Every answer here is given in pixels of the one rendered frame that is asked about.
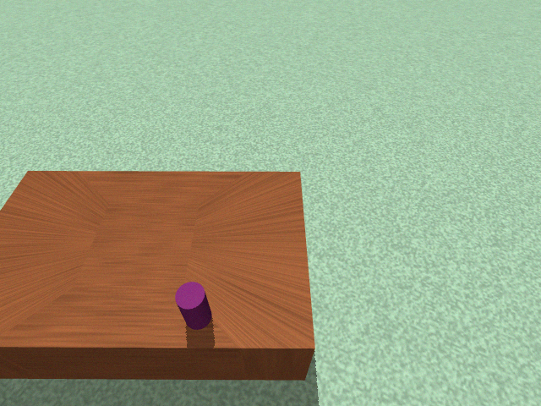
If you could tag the can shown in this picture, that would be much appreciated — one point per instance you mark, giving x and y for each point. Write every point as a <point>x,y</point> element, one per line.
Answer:
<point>193,304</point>

